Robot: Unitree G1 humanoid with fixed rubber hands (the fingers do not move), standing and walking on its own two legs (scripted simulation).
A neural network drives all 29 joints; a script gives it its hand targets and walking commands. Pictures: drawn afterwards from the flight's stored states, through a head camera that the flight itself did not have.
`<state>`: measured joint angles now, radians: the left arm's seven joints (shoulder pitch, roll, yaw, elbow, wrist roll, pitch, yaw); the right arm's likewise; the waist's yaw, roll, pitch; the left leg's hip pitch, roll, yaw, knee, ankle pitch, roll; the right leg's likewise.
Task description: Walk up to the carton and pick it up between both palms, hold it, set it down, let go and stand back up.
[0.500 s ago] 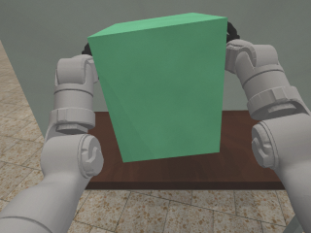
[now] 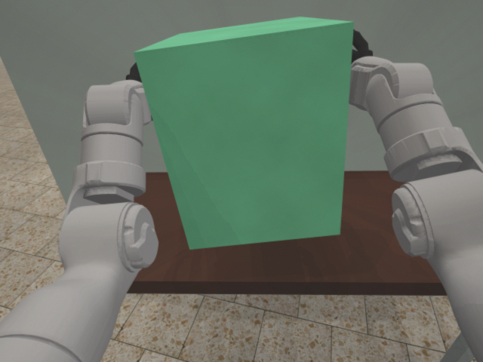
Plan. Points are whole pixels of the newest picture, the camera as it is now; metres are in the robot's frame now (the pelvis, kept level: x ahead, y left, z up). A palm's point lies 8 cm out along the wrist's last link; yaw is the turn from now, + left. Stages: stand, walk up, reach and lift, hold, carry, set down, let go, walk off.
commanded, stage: hold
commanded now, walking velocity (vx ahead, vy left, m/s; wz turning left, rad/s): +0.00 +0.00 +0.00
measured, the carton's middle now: (250, 121) +0.40 +0.00 +0.28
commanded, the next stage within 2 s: none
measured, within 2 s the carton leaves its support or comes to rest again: neither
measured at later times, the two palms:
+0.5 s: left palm (141, 101) +0.37 +0.16 +0.33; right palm (353, 79) +0.37 -0.16 +0.36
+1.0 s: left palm (141, 100) +0.37 +0.16 +0.33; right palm (355, 79) +0.37 -0.16 +0.36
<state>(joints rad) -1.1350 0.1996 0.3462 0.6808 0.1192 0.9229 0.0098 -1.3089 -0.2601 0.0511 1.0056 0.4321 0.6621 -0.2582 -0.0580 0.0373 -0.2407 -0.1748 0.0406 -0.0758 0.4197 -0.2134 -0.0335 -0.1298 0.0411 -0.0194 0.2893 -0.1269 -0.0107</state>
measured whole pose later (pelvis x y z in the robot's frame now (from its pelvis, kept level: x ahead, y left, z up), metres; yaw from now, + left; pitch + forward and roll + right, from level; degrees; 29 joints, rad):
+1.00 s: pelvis +0.01 +0.00 +0.00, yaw +0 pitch -2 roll -2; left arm -1.09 0.18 0.36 0.59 0.13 0.95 0.01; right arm -1.27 -0.26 0.07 0.94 0.47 0.69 -0.28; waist -0.07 0.04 -0.24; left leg -0.15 0.04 -0.09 0.42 -0.23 -0.03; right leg -0.10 0.05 0.00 0.27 -0.14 -0.01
